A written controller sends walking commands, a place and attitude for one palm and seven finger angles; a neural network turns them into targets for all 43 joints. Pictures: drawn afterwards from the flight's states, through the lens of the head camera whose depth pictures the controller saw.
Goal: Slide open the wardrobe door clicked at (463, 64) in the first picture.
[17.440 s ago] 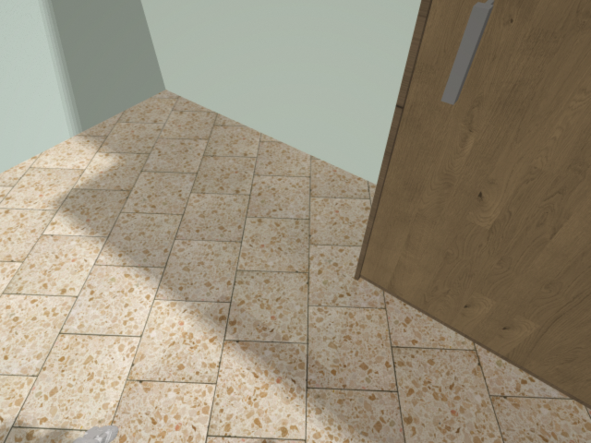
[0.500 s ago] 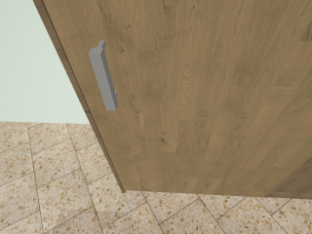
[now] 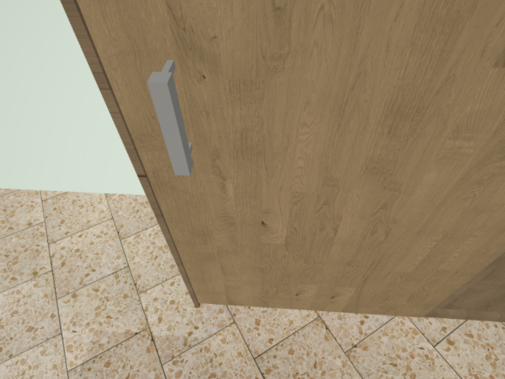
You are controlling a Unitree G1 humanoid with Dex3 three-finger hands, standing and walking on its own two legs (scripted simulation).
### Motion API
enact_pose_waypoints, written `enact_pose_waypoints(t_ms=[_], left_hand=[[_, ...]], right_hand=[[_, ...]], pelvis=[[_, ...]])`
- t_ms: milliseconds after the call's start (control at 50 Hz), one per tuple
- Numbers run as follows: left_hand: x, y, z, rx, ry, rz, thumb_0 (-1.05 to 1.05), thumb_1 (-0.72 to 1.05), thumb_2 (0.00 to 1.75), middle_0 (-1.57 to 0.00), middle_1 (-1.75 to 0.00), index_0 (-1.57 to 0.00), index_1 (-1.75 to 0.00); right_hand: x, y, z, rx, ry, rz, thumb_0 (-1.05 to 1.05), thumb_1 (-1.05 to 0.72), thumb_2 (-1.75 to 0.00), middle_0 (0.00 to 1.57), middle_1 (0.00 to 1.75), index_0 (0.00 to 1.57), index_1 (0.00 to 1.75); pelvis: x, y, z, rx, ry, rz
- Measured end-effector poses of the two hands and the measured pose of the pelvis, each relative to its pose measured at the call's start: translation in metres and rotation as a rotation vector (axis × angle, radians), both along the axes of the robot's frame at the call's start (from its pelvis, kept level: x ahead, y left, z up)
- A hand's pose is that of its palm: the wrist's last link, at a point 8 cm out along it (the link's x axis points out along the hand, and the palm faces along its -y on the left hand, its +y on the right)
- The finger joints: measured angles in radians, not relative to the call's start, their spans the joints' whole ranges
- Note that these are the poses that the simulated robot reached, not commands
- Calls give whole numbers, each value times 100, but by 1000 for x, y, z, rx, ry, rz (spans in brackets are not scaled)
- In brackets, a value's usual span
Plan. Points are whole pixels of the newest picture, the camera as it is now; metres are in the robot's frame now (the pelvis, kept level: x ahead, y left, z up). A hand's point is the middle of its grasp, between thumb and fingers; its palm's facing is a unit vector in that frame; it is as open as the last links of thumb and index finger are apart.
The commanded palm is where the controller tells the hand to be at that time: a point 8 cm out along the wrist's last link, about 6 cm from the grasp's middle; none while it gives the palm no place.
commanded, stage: look again from close up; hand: left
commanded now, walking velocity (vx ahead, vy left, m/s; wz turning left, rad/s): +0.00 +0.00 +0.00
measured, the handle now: (177, 121) +0.45 +0.15 +0.18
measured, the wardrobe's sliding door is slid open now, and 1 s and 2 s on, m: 0.00 0.00 0.00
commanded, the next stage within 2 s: raise the hand with hooked fingers in 0.32 s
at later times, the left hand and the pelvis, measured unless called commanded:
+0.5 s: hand out of the picture +0.06 +0.20 -0.14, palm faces +0.18 -0.96 -0.23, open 7.3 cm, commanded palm +0.10 +0.23 -0.06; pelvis -0.01 +0.01 +0.00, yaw +0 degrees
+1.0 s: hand (98, 363) +0.14 +0.22 +0.02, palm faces +0.09 -0.99 -0.07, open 9.5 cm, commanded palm +0.12 +0.27 +0.03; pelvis -0.04 +0.01 -0.06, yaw +5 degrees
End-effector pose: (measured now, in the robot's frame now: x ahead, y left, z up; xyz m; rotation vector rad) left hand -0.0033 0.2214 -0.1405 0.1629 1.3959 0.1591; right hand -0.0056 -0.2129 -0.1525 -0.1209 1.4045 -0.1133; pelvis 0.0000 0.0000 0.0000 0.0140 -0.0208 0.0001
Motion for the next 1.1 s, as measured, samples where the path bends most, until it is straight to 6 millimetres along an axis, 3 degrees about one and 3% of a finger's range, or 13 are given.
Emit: enact_pose_waypoints(t_ms=[440,480,540,600,640,680,760,820,880,960,1100], left_hand=[[-4,4,-2,2,-13,4,1,92,90,-20,-30,-20,-30],[19,16,16,26,-155,99,3,94,90,-20,-31,-20,-30],[82,31,75,90,-604,101,4,94,89,-20,-32,-20,-31],[140,29,132,64,-1009,44,4,89,87,-20,-34,-20,-33],[165,22,155,-2,-1234,-14,3,86,86,-20,-36,-20,-35],[174,13,163,-87,-1391,-96,2,81,84,-20,-38,-20,-38],[160,7,143,-197,-1413,-218,1,72,81,-21,-44,-21,-43],[134,18,123,-196,-1319,-147,1,64,78,-22,-48,-22,-47],[111,36,123,-109,-1294,-67,2,57,75,-23,-52,-23,-52],[108,49,148,-31,-1397,-92,2,47,71,-23,-58,-23,-57],[148,53,178,-111,-1392,-230,1,31,64,-24,-69,-24,-68]], right_hand=[[-4,4,1,-4,-3,-4,0,-91,-90,20,29,20,30],[4,-1,5,-36,-90,-1,1,-92,-90,20,29,20,30],[35,-12,16,-81,-323,13,1,-92,-90,20,29,20,30],[77,-23,30,-114,-548,42,1,-91,-90,20,29,20,30],[106,-30,42,-131,-680,60,1,-91,-90,20,29,20,30],[132,-35,56,-143,-793,85,1,-91,-90,20,29,20,30],[174,-37,80,-160,-952,135,1,-91,-90,20,29,20,30],[194,-30,90,-168,-1004,173,1,-91,-90,20,29,20,30],[204,-16,90,-157,-1010,220,1,-90,-90,20,29,19,30],[200,8,73,-104,-960,276,1,-90,-90,20,29,20,30],[161,37,43,-3,-833,213,1,-90,-90,20,30,20,30]], pelvis=[[-5,5,0,-7,-1,3],[-8,6,-2,-6,-9,3],[-11,8,-6,-2,-5,27],[-18,11,-13,-3,26,50],[-22,11,-20,-1,64,42],[-26,10,-30,1,93,32],[-30,9,-47,4,122,21],[-31,8,-54,-2,126,29],[-31,8,-56,-21,124,48],[-33,9,-57,-48,117,76],[-35,15,-47,-53,101,73]])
